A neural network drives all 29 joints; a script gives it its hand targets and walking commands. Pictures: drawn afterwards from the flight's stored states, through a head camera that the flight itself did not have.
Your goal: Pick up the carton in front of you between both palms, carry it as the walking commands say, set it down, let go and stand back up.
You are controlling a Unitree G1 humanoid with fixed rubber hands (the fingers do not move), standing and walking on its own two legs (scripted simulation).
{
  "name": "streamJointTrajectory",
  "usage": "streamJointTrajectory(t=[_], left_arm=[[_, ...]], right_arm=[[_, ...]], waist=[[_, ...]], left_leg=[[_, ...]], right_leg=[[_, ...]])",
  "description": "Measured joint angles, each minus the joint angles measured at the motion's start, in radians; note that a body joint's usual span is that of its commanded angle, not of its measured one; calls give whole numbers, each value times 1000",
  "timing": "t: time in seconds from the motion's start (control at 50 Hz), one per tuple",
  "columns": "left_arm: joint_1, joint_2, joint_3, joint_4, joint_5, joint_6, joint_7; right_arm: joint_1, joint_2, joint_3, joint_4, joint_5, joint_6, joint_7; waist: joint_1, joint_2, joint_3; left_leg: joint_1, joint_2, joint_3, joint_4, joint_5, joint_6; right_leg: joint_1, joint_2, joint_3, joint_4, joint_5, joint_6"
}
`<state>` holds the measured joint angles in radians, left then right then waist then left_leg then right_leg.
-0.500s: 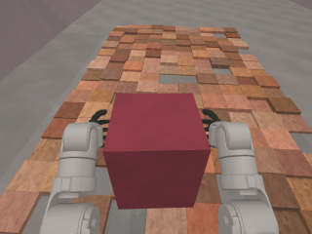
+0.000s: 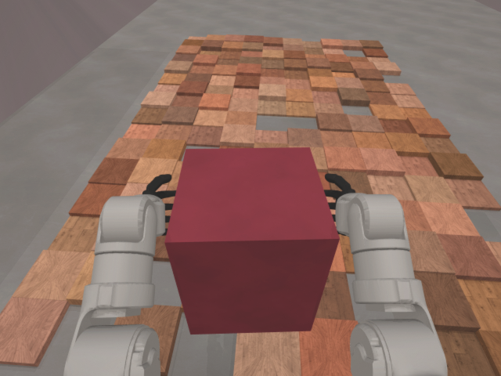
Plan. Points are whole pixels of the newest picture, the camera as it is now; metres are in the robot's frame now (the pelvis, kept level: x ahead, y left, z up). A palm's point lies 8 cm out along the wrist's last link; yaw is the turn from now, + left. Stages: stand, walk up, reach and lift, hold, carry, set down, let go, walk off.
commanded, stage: carry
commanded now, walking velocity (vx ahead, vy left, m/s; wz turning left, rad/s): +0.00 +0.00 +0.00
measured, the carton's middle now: (249, 241) +0.35 +0.00 +0.06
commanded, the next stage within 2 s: none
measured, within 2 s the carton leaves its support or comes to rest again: neither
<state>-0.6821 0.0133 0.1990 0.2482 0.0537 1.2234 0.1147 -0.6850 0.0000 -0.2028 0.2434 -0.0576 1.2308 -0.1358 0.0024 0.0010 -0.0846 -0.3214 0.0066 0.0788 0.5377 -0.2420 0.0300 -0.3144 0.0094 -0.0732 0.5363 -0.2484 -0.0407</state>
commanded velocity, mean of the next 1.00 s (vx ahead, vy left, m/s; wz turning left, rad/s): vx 0.30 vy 0.00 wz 0.00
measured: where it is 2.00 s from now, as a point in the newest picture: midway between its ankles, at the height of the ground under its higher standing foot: (228, 286)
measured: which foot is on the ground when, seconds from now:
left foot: down 0.00-0.74, up 0.76-1.00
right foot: down 0.00-1.00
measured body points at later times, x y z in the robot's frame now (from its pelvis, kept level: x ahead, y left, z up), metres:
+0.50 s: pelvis -0.01 +0.00 +0.00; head -0.03 +0.00 +0.45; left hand +0.35 +0.16 +0.13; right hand +0.35 -0.15 +0.13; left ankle +0.03 +0.10 -0.73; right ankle +0.02 -0.09 -0.73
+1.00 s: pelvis +0.14 +0.01 +0.00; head +0.15 +0.01 +0.45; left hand +0.52 +0.18 +0.15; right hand +0.54 -0.12 +0.16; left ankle +0.24 +0.11 -0.71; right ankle +0.02 -0.09 -0.73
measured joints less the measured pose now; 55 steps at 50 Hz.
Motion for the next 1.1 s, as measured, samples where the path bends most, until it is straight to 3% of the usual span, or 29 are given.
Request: streamJointTrajectory(t=[0.48, 0.58, 0.66, 0.76, 0.82, 0.86, 0.96, 1.02, 1.06, 1.1], left_arm=[[2, 1, -3, -6, 0, 5, 0], [-6, 16, -16, -56, -17, 39, 4], [-64, 41, -8, -83, -36, 77, 7], [-153, 40, 15, -15, -25, 111, 8], [-182, 24, 14, 34, -7, 118, 10], [-178, 20, 12, 44, -8, 121, 11], [-164, 18, 12, -19, -25, 133, 28], [-186, 21, 34, -60, -24, 131, 34], [-199, 30, 56, -73, -27, 127, 34], [-201, 39, 75, -70, -30, 110, 33]], right_arm=[[2, -1, 2, -4, 2, 3, 1], [-6, -9, 18, -51, 10, 34, 0], [-65, -23, 21, -78, 23, 70, -7], [-136, -51, -3, -35, 32, 118, -8], [-163, -70, -32, 11, 43, 132, -9], [-181, -71, -48, 44, 37, 134, -9], [-199, -59, -73, 16, 23, 137, -9], [-217, -44, -86, -28, 11, 131, -9], [-237, -31, -86, -32, -2, 119, -9], [-228, -9, -82, -35, -14, 92, -9]], waist=[[-1, -1, -2], [-3, -2, -18], [-10, 2, -35], [0, 24, -85], [21, -5, -94], [37, -17, -82], [63, -21, -14], [49, -29, 23], [24, -20, 39], [-6, -29, 59]], left_leg=[[-6, -3, 4, -7, 12, 5], [-3, -5, 5, 4, -60, 14], [-5, -3, 5, 18, -32, 15], [-37, 21, -8, 148, -140, 9], [-130, 4, -6, 353, -277, 12], [-197, -2, 2, 436, -300, 13], [-296, 11, 13, 337, -135, -1], [-269, -1, 38, 155, -32, 11], [-195, -10, 72, 36, 38, 29], [-197, -18, 87, 98, 65, 67]], right_leg=[[-6, -3, 3, -7, 14, 4], [-10, -5, 4, 21, -84, -1], [-19, -7, 0, 57, -108, -3], [-6, 12, -16, 82, -107, -13], [7, 3, -8, 90, -155, -19], [37, -7, 3, 61, -158, -14], [146, -22, 19, -35, -167, 12], [192, -42, 21, -25, -212, 35], [165, -53, 23, 128, -261, 39], [62, -49, 64, 406, -264, 33]])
